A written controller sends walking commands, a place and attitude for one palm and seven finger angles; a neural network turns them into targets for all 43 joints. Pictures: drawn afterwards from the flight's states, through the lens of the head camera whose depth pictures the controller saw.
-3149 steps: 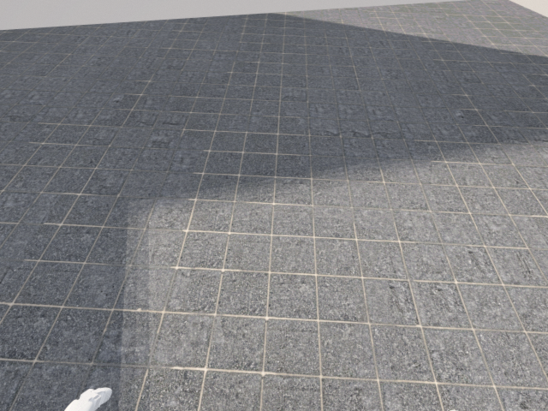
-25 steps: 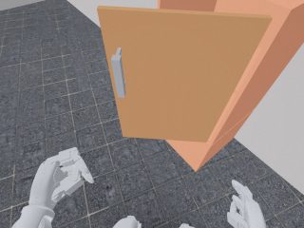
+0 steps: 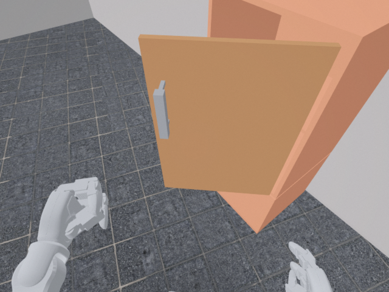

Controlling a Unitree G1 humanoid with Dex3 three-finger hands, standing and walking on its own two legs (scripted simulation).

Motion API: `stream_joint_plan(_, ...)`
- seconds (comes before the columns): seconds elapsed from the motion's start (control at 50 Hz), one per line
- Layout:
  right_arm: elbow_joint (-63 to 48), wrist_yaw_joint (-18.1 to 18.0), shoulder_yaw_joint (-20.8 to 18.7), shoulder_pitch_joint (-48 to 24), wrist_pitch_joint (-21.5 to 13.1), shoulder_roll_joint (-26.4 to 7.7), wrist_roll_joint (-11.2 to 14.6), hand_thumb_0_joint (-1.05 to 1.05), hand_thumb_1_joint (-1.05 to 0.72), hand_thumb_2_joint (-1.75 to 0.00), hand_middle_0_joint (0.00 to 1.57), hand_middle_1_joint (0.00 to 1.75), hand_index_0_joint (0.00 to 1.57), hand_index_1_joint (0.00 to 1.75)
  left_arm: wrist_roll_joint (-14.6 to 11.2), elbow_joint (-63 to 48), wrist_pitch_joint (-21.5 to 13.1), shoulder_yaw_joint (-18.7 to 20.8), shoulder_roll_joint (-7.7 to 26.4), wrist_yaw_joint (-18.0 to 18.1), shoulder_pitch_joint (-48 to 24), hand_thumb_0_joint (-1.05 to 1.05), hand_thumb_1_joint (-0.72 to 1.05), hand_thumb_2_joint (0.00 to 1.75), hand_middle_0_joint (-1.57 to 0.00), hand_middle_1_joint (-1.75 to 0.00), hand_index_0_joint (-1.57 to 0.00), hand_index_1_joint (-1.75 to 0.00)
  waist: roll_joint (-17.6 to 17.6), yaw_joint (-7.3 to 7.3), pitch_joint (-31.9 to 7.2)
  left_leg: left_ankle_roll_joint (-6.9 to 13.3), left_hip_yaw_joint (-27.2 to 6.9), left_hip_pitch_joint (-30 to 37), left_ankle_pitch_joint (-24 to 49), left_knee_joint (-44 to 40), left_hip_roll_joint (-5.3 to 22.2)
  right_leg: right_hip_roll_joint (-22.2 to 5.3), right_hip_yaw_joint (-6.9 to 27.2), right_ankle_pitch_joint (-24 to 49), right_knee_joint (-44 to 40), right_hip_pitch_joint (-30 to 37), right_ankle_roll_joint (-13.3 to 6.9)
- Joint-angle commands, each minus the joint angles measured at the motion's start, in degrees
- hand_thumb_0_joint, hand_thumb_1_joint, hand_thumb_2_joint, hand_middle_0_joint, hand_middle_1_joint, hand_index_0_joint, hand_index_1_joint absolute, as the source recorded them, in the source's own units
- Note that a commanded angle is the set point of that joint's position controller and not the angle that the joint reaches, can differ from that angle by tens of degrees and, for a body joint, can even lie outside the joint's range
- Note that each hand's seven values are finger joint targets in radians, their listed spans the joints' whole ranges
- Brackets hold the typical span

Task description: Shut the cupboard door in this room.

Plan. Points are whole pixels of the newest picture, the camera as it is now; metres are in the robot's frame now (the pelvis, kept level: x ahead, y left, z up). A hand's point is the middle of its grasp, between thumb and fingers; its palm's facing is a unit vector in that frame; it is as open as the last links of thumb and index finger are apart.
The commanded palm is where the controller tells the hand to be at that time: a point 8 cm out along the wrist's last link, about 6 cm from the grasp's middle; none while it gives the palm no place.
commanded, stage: raise the hand and make a fist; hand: left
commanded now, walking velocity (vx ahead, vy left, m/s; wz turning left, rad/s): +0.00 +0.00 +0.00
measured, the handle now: (163, 110) +0.52 +0.12 +0.09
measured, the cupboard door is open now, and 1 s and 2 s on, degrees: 47 47 47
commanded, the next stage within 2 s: bring the fist close to the handle in 0.28 s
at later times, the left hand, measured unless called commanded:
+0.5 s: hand (119, 215) +0.23 +0.16 +0.08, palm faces +0.01 -1.00 -0.06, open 3.1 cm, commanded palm +0.23 +0.21 +0.09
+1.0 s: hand (148, 168) +0.33 +0.13 +0.09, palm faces -0.04 -1.00 -0.03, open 3.1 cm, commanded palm +0.32 +0.18 +0.09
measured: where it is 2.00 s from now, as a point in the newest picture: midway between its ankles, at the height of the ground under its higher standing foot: outside the picture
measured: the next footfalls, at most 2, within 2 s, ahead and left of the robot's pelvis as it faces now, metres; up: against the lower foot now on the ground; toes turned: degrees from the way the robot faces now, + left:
none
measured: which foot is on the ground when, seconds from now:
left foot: down 0.00-1.00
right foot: down 0.00-1.00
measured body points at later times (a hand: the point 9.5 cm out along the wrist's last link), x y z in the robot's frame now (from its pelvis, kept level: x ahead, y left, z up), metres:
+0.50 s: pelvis +0.00 -0.03 +0.00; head +0.02 -0.04 +0.45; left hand +0.23 +0.21 +0.09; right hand +0.18 -0.26 -0.07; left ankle +0.02 +0.08 -0.70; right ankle +0.00 -0.12 -0.70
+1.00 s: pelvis +0.02 -0.03 +0.00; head +0.05 -0.04 +0.45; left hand +0.33 +0.18 +0.09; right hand +0.16 -0.27 -0.09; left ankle +0.02 +0.08 -0.70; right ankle +0.00 -0.12 -0.70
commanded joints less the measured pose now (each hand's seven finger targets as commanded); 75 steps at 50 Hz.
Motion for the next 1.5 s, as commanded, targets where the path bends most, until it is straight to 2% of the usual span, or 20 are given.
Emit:
stream_joint_plan(0.0, -9.83, -1.18, -3.97, -4.42, -3.93, -7.48, 0.14, 0.0, -0.9, -0.9, 0.2, 0.3, 0.2, 0.3, -0.75, -9.93, -0.38, 4.6, 8.35, -1.41, -2.76, 0.0, 0.9, 0.9, -1.3, -1.5, -1.3, -1.5, -2.38, 0.76, -7.3, -2.42, -4.52, 6.59, 10.21, -11.01, 1.44, 1.13, 0.8, 10.18, -6.49, 3.5, -1.25)
stream_joint_plan(0.1, -9.2, -0.99, -3.66, -4.96, -4.37, -6.36, -0.67, 0.0, -0.9, -0.9, 0.2, 0.3, 0.2, 0.3, -1.29, -15.95, -6.43, 8.21, 9.95, 2.62, -6.17, 0.0, 0.9, 0.9, -1.3, -1.5, -1.3, -1.5, 0.06, 1.22, -8.39, -2.48, -3.71, 7.88, 11.74, -10.3, 1.33, 1.34, 1.26, 10.47, -5.84, 3.34, -1.48)
stream_joint_plan(0.16, -8.39, -0.53, -3.61, -5.01, -4.72, -6.3, -0.56, 0.0, -0.9, -0.9, 0.2, 0.3, 0.2, 0.3, -0.89, -12.97, -8.37, 4.53, 6.1, 2.68, -5.09, 0.0, 0.9, 0.9, -1.3, -1.5, -1.3, -1.5, 1.35, -0.12, -6.29, -2.4, -3.39, 7.0, 9.19, -9.84, 1.23, 1.14, 1.32, 8.27, -5.87, 1.2, -1.39)
stream_joint_plan(0.26, -8.59, -0.6, -4.23, -4.3, -4.64, -7.23, 0.17, 0.0, -0.9, -0.9, 0.2, 0.3, 0.2, 0.3, -0.48, -8.38, -4.99, 1.03, 4.86, -0.87, -1.48, 0.0, 0.9, 0.9, -1.3, -1.5, -1.3, -1.5, -1.47, -0.75, -5.91, -1.66, -2.49, 5.09, 8.08, -8.92, 0.81, 0.41, 3.05, 7.64, -7.99, 2.26, -0.81)
stream_joint_plan(0.34, -9.25, -1.19, -4.27, -4.88, -4.28, -6.9, 0.03, 0.0, -0.9, -0.9, 0.2, 0.3, 0.2, 0.3, -1.5, -10.34, -3.74, 4.9, 8.28, -1.2, -3.18, 0.0, 0.9, 0.9, -1.3, -1.5, -1.3, -1.5, -4.99, -0.15, -7.27, -1.44, -1.95, 3.87, 9.38, -7.58, 0.51, -0.55, 5.74, 7.81, -9.48, 4.76, -0.1)
stream_joint_plan(0.4, -8.25, -1.56, -3.9, -5.28, -4.15, -6.58, -0.41, 0.0, -0.9, -0.9, 0.2, 0.3, 0.2, 0.3, -2.0, -12.71, -6.51, 8.24, 10.86, 0.86, -9.83, 0.0, 0.9, 0.9, -1.3, -1.5, -1.3, -1.5, -3.28, -0.34, -6.93, -1.58, -1.97, 3.64, 9.62, -6.87, 0.63, -0.47, 6.53, 7.31, -9.3, 4.66, -0.27)
stream_joint_plan(0.5, -5.9, -1.25, -3.59, -5.39, -4.75, -6.46, -0.21, 0.0, -0.9, -0.9, 0.2, 0.3, 0.2, 0.3, -0.59, -6.57, -8.69, 1.64, 5.53, 1.66, -19.29, 0.0, 0.9, 0.9, -1.3, -1.5, -1.3, -1.5, 0.04, -2.81, -5.29, -1.39, -2.26, 4.85, 7.66, -6.6, 0.74, -0.07, 5.62, 5.76, -8.54, 0.23, -0.38)
stream_joint_plan(0.58, -5.8, -1.41, -4.16, -3.93, -4.53, -7.15, 0.39, 0.0, -0.9, -0.9, 0.2, 0.3, 0.2, 0.3, 0.52, -0.37, -4.77, -1.68, 4.26, -0.57, -19.88, 0.0, 0.9, 0.9, -1.3, -1.5, -1.3, -1.5, -2.57, -2.71, -8.81, -1.18, -2.04, 5.78, 9.83, -7.01, 0.64, -0.54, 5.76, 9.96, -8.76, 2.65, 0.13)
stream_joint_plan(0.66, -6.38, -1.37, -4.08, -4.36, -2.96, -7.07, 0.19, 0.0, -0.9, -0.9, 0.2, 0.3, 0.2, 0.3, 0.44, 2.6, -1.59, 3.46, 7.98, 0.58, -22.63, 0.0, 0.9, 0.9, -1.3, -1.5, -1.3, -1.5, -4.77, -0.64, -11.64, -1.39, -1.38, 5.1, 12.82, -7.67, 0.43, -1.23, 6.5, 14.38, -8.74, 6.86, 0.47)
stream_joint_plan(0.7, -6.14, -1.29, -4.09, -4.66, -2.08, -6.8, -0.21, 0.0, -0.9, -0.9, 0.2, 0.3, 0.2, 0.3, 0.12, 3.17, -1.98, 8.21, 11.13, 2.79, -24.87, 0.0, 0.9, 0.9, -1.3, -1.5, -1.3, -1.5, -6.8, 0.36, -12.53, -1.57, -1.19, 4.72, 14.52, -7.75, 0.57, -1.45, 6.93, 17.75, -8.31, 9.32, 0.76)
stream_joint_plan(0.74, -6.71, -0.77, -3.96, -5.17, -1.64, -5.86, -0.26, 0.0, -0.9, -0.9, 0.2, 0.3, 0.2, 0.3, 0.25, 2.25, -3.6, 7.68, 8.79, 4.52, -25.25, 0.0, 0.9, 0.9, -1.3, -1.5, -1.3, -1.5, -4.69, 1.0, -13.6, -1.75, -0.59, 6.33, 16.61, -8.64, 0.45, -1.15, 5.72, 21.41, -7.15, 10.2, 0.44)
stream_joint_plan(0.82, -5.5, 0.16, -4.11, -4.39, -1.19, -5.93, -0.47, 0.0, -0.9, -0.9, 0.2, 0.3, 0.2, 0.3, 2.33, 3.21, -6.39, 2.27, 5.13, 5.53, -29.07, 0.0, 0.9, 0.9, -1.3, -1.5, -1.3, -1.5, -1.01, -0.77, -12.78, -1.65, -0.24, 8.73, 20.02, -8.3, 0.77, -0.43, 4.35, 25.25, -5.64, 7.52, -0.06)
stream_joint_plan(0.92, -4.57, 0.41, -4.98, -2.69, -0.29, -6.96, 0.01, 0.0, -0.9, -0.9, 0.2, 0.3, 0.2, 0.3, 3.2, 8.46, -5.21, -3.24, 1.5, 3.65, -33.33, 0.0, 0.9, 0.9, -1.3, -1.5, -1.3, -1.5, -3.27, -2.78, -11.56, -1.49, -0.84, 9.85, 19.08, -8.1, 1.16, -0.02, 3.65, 23.26, -6.35, 4.26, -0.09)
stream_joint_plan(1.0, -3.78, -0.06, -5.04, -2.73, 0.76, -7.26, -0.08, 0.0, -0.9, -0.9, 0.2, 0.3, 0.2, 0.3, 3.32, 9.74, -4.36, 0.02, 4.91, 5.26, -40.99, 0.0, 0.9, 0.9, -1.3, -1.5, -1.3, -1.5, -4.1, -2.47, -13.69, -1.6, -1.06, 10.0, 17.39, -8.51, 1.03, -0.02, 3.87, 21.03, -6.72, 4.84, -0.26)
stream_joint_plan(1.06, -3.49, 0.17, -4.87, -3.2, 1.17, -6.37, -0.4, 0.0, -0.9, -0.9, 0.2, 0.3, 0.2, 0.3, 4.25, 9.2, -6.02, -0.46, 3.48, 8.07, -46.17, 0.0, 0.9, 0.9, -1.3, -1.5, -1.3, -1.5, -1.95, -2.26, -16.48, -1.86, -1.1, 12.16, 19.41, -8.73, 1.15, 0.05, 3.32, 22.0, -5.68, 4.77, -0.52)
stream_joint_plan(1.14, -2.1, 0.63, -4.79, -2.65, 2.15, -6.34, -0.68, 0.0, -0.9, -0.9, 0.2, 0.3, 0.2, 0.3, 5.63, 15.52, -7.41, 0.17, 3.84, 10.77, -50.5, 0.0, 0.9, 0.9, -1.3, -1.5, -1.3, -1.5, -3.37, -2.69, -16.04, -1.9, -0.99, 11.2, 18.58, -8.57, 1.4, 0.29, 3.34, 21.06, -5.5, 3.83, -0.49)
stream_joint_plan(1.22, -1.44, 0.89, -4.88, -1.88, 3.76, -6.78, -0.47, 0.0, -0.9, -0.9, 0.2, 0.3, 0.2, 0.3, 6.42, 26.14, -6.11, 0.36, 4.15, 10.48, -53.9, 0.0, 0.9, 0.9, -1.3, -1.5, -1.3, -1.5, -4.57, -3.2, -13.31, -1.87, -0.62, 8.0, 14.81, -9.06, 1.16, 0.19, 3.92, 18.37, -6.66, 3.12, -0.38)
stream_joint_plan(1.36, -0.54, 1.15, -5.4, 0.34, 4.81, -6.97, -0.52, 0.0, -0.9, -0.9, 0.2, 0.3, 0.2, 0.3, 5.71, 30.63, -8.2, -0.15, 3.38, 9.83, -67.33, 0.0, 0.9, 0.9, -1.3, -1.5, -1.3, -1.5, -3.46, -4.44, -18.31, -1.9, -0.93, 10.25, 17.35, -7.89, 1.23, 0.61, 3.93, 21.13, -6.05, 2.91, -0.6)
stream_joint_plan(1.44, -0.87, 1.86, -5.84, 1.06, 4.92, -6.86, -0.87, 0.0, -0.9, -0.9, 0.2, 0.3, 0.2, 0.3, 6.21, 30.21, -11.34, 1.04, 3.51, 10.69, -63.57, 0.0, 0.9, 0.9, -1.3, -1.5, -1.3, -1.5, -2.41, -2.68, -21.79, -2.01, -0.63, 11.61, 20.28, -7.8, 1.31, 0.91, 3.62, 23.22, -4.82, 4.24, -0.81)
stream_joint_plan(1.48, -0.57, 2.11, -5.77, 1.49, 5.56, -7.1, -0.93, 0.0, -0.9, -0.9, 0.2, 0.3, 0.2, 0.3, 6.72, 33.81, -11.34, 1.66, 4.18, 10.9, -61.8, 0.0, 0.9, 0.9, -1.3, -1.5, -1.3, -1.5, -3.88, -2.86, -18.72, -1.94, -0.29, 9.0, 18.19, -8.25, 1.23, 0.92, 3.62, 21.88, -5.34, 3.67, -0.68)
